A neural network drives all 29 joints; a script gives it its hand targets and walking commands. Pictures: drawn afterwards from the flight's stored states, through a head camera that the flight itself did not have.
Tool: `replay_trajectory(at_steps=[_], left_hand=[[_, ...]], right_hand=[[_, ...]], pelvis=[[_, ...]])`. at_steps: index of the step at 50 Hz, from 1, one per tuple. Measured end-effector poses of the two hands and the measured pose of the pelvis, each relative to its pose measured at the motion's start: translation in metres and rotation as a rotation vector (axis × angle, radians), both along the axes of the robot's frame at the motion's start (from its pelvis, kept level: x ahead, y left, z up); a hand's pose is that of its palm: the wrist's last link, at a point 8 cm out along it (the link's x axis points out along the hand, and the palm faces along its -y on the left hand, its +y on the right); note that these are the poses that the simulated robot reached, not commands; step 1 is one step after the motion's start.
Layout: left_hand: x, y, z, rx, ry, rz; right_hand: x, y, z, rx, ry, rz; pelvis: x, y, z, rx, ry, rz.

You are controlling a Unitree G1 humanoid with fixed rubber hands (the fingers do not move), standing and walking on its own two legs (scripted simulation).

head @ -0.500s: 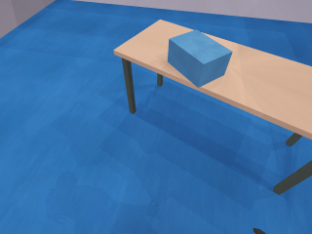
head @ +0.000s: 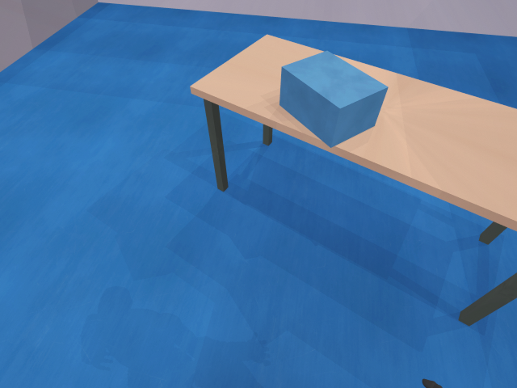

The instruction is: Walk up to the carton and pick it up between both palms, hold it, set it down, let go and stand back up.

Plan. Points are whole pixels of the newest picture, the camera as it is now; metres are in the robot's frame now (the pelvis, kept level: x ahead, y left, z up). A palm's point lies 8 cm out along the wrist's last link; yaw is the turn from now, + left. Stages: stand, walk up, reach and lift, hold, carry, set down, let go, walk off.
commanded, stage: walk up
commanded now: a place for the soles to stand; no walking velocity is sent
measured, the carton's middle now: (328, 96) +0.93 -0.22 -0.11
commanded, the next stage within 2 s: none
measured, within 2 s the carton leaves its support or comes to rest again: neither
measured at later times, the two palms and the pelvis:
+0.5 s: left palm (92, 362) +0.18 +0.29 -0.10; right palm out of the picture +0.12 -0.36 -0.16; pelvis +0.09 -0.03 -0.04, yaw -13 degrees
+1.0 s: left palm (134, 223) +0.47 +0.30 -0.14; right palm (421, 361) +0.18 -0.28 -0.15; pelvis +0.25 +0.04 -0.06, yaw -25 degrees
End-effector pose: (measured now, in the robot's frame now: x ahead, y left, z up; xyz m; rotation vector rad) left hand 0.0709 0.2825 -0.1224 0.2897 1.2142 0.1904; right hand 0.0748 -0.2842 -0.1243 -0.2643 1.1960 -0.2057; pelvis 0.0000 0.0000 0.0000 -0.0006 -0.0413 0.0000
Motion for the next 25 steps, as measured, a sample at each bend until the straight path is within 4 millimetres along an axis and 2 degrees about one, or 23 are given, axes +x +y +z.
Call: replay_trajectory(at_steps=[3,7,11,15,19,25], left_hand=[[0.001,0.003,0.0,0.007,-0.012,-0.01],[0.009,0.008,0.0,0.05,0.02,-0.089],[0.034,0.005,0.005,0.084,0.017,-0.158],[0.062,0.002,0.007,0.147,-0.042,-0.191],[0.077,0.003,0.016,0.184,-0.071,-0.169],[0.105,0.004,0.023,0.198,-0.076,-0.193]], right_hand=[[0.0,-0.004,-0.001,0.003,-0.017,-0.005],[-0.006,-0.023,-0.003,-0.007,-0.102,-0.077],[-0.023,-0.05,-0.011,-0.024,-0.093,-0.118],[-0.031,-0.078,-0.033,-0.037,-0.044,-0.14],[-0.012,-0.084,-0.04,-0.019,-0.025,-0.156],[0.043,-0.071,-0.035,0.013,-0.109,-0.153]], pelvis=[[0.0,0.0,-0.003,-0.001,0.002,-0.02],[0.004,-0.005,-0.013,0.029,0.0,-0.101],[0.017,-0.016,-0.021,0.044,-0.008,-0.155],[0.035,-0.029,-0.039,-0.009,-0.025,-0.17],[0.054,-0.032,-0.04,-0.041,-0.022,-0.188],[0.086,-0.026,-0.036,-0.05,-0.022,-0.236]])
